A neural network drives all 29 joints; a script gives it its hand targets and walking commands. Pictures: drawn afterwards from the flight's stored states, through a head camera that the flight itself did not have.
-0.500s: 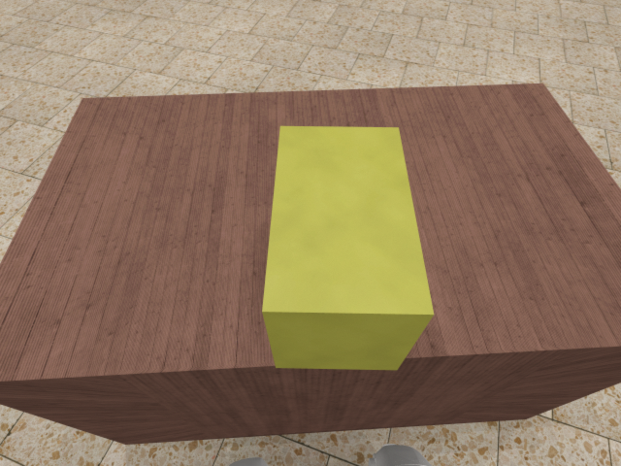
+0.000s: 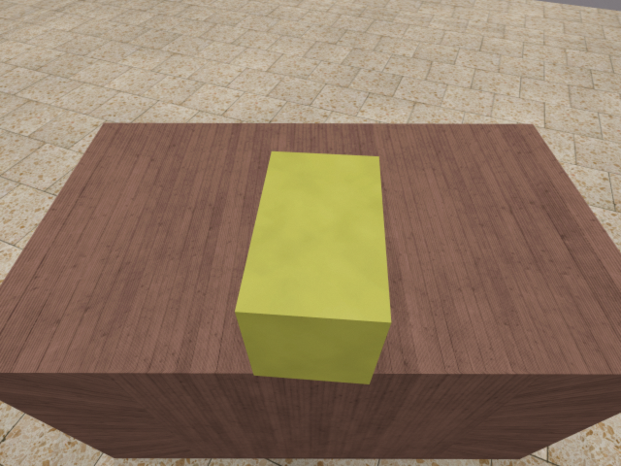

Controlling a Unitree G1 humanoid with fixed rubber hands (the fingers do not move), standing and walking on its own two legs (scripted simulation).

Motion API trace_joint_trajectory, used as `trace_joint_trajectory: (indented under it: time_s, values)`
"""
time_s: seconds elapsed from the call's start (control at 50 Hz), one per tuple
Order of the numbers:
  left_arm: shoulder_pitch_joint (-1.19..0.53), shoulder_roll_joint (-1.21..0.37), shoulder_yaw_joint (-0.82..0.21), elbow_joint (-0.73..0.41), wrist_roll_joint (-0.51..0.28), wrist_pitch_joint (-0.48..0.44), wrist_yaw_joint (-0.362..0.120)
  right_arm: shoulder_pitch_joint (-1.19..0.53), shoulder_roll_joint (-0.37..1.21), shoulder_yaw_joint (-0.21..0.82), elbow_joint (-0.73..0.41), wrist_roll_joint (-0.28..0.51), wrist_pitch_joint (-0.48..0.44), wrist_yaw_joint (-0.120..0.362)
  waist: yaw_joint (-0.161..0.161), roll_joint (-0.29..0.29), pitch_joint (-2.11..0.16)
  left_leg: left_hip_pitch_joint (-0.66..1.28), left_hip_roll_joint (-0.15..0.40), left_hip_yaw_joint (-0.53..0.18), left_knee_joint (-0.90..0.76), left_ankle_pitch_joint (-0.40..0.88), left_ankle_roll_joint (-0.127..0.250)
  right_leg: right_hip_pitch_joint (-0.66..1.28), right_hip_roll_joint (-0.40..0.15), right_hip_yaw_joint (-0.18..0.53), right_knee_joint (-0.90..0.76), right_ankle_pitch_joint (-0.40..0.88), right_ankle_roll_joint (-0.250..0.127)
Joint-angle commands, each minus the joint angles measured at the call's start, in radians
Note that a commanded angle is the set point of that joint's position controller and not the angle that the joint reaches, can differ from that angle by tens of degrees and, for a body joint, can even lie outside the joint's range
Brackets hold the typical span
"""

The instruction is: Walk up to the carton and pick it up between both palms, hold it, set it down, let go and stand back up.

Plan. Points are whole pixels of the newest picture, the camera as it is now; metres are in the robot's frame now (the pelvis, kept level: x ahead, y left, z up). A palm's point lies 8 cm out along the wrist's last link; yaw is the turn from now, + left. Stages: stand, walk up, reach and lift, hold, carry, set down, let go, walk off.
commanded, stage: walk up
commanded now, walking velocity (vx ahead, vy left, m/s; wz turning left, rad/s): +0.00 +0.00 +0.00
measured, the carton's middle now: (318, 262) +0.41 +0.03 -0.01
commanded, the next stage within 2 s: stand in 0.30 s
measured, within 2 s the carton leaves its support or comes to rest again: neither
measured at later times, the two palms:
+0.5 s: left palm out of the picture -0.02 +0.21 -0.15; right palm out of the picture -0.03 -0.17 -0.15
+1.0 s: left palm out of the picture -0.01 +0.22 -0.16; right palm out of the picture -0.02 -0.16 -0.15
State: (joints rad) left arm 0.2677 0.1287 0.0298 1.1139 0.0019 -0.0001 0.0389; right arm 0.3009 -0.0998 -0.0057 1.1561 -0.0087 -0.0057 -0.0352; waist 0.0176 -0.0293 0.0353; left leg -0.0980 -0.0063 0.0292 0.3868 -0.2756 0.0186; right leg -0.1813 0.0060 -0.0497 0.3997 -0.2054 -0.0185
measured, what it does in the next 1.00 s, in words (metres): stands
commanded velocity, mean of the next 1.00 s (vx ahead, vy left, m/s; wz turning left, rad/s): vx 0.00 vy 0.00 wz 0.00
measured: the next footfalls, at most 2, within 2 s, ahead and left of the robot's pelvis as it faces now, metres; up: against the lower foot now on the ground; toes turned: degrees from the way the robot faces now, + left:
none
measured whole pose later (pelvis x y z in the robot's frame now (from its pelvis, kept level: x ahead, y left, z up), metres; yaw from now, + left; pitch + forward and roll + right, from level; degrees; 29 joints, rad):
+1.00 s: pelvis +0.02 +0.03 +0.00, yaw +0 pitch -2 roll -1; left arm 0.27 0.09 0.01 1.22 0.00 0.00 0.05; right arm 0.34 -0.07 0.01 1.17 -0.01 -0.03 -0.05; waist 0.01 0.00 0.04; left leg -0.05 -0.05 0.04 0.37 -0.30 0.06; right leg -0.14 -0.03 -0.03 0.41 -0.24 0.03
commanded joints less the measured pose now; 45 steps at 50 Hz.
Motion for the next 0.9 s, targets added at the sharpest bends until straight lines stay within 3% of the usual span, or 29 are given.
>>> trace_joint_trajectory:
  time_s: [0.0, 0.06, 0.18, 0.46, 0.88]
  values:
    - [0.061, 0.068, 0.007, -0.001, 0.009, -0.013, -0.008, 0.056, -0.075, -0.003, -0.017, 0.001, -0.027, -0.009, -0.001, 0.130, 0.040, -0.066, 0.114, -0.100, -0.118, 0.246, 0.021, 0.071, -0.105, 0.104, -0.065, 0.176, -0.022]
    - [0.071, 0.058, -0.001, 0.022, 0.010, -0.012, -0.007, 0.073, -0.074, -0.003, -0.003, 0.003, -0.023, -0.010, -0.001, 0.081, 0.074, -0.065, 0.106, -0.097, -0.126, 0.177, 0.026, 0.042, -0.103, 0.102, -0.075, 0.143, -0.013]
    - [0.072, 0.052, -0.006, 0.053, 0.008, -0.011, -0.001, 0.096, -0.070, -0.003, 0.004, 0.001, -0.026, -0.008, -0.010, 0.013, 0.087, -0.073, 0.108, -0.102, -0.119, 0.175, 0.033, 0.044, -0.102, 0.096, -0.077, 0.146, -0.006]
    - [0.083, 0.040, -0.011, 0.085, 0.005, -0.012, 0.005, 0.118, -0.058, 0.001, 0.013, 0.000, -0.032, -0.012, -0.010, 0.044, 0.067, -0.059, 0.107, -0.096, -0.106, 0.249, 0.033, 0.060, -0.110, 0.091, -0.054, 0.173, -0.001]
    - [0.088, 0.030, -0.016, 0.102, 0.002, -0.009, 0.010, 0.148, -0.055, 0.000, 0.014, 0.001, -0.035, -0.016, -0.013, 0.039, 0.075, -0.039, 0.108, -0.099, -0.092, 0.354, 0.038, 0.054, -0.112, 0.077, -0.032, 0.188, 0.008]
